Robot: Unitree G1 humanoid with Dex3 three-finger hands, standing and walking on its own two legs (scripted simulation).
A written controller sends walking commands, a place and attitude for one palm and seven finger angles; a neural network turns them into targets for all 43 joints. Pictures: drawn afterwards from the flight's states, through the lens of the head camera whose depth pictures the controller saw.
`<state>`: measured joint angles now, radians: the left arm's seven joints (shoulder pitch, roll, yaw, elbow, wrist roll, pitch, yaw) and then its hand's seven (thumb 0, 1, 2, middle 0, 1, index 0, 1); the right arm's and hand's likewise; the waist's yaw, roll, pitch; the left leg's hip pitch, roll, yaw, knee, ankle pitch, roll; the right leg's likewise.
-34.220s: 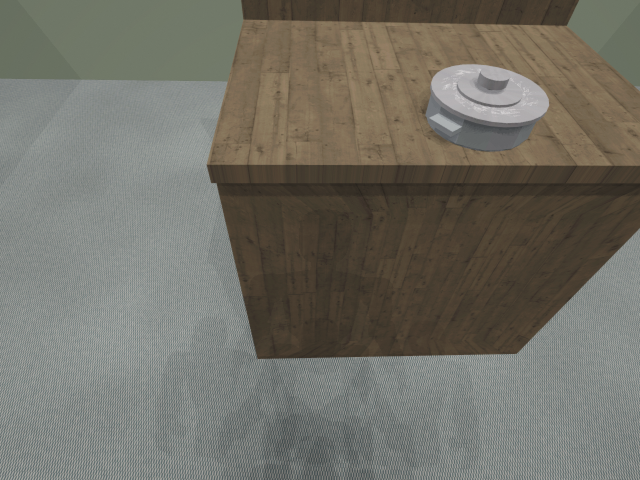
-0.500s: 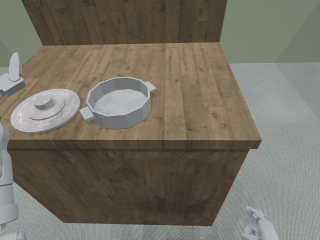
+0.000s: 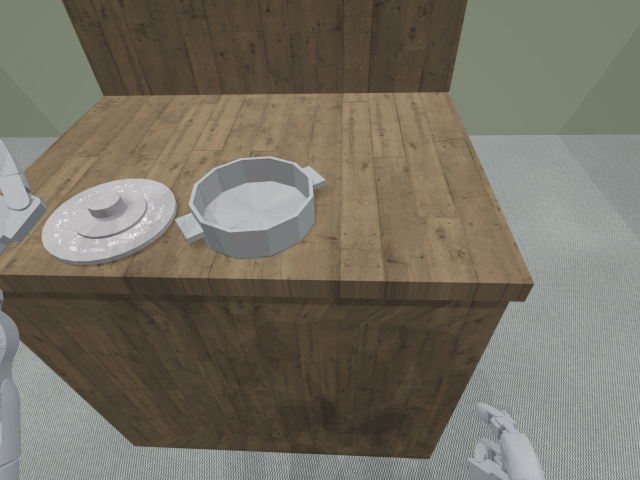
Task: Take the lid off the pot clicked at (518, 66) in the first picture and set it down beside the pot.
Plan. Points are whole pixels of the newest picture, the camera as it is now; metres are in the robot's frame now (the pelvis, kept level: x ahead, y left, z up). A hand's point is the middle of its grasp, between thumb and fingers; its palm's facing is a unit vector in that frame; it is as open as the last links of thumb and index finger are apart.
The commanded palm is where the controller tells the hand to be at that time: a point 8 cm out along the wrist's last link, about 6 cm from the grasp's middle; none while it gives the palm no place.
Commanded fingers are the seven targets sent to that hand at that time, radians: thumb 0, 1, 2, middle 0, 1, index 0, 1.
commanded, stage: draw the hand back to the body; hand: left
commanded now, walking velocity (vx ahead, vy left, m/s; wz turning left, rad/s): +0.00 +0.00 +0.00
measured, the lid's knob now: (105, 204) +0.46 +0.40 +0.10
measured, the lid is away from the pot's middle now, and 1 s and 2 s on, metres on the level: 0.24 0.24 0.24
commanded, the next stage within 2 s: step back with the hand held close in 0.48 s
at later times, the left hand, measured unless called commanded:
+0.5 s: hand out of the picture +0.15 +0.25 +0.29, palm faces +0.52 -0.80 -0.30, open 7.4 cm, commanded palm +0.11 +0.30 +0.28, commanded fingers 0.00 0.90 0.90 -0.20 -0.30 -0.20 -0.30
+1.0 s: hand out of the picture +0.15 +0.28 +0.26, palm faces +0.39 -0.77 -0.50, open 7.4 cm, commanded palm +0.08 +0.34 +0.28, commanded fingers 0.00 0.90 0.90 -0.20 -0.30 -0.20 -0.30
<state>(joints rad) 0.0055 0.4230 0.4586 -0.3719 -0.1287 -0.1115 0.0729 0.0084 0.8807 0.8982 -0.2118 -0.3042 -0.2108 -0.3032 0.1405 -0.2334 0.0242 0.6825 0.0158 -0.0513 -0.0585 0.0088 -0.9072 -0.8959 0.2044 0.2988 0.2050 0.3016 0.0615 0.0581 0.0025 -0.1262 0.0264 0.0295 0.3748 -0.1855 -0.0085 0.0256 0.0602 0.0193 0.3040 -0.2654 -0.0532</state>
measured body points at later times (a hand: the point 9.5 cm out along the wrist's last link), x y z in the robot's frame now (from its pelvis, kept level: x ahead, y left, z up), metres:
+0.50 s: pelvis -0.02 +0.02 +0.00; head -0.06 +0.00 +0.45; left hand +0.12 +0.29 +0.30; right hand +0.18 -0.19 -0.08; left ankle +0.01 +0.13 -0.75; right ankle -0.06 -0.09 -0.75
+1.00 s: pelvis -0.06 +0.06 -0.01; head -0.04 +0.09 +0.44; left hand +0.12 +0.32 +0.28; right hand +0.10 -0.19 -0.08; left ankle +0.01 +0.13 -0.75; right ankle -0.07 -0.08 -0.74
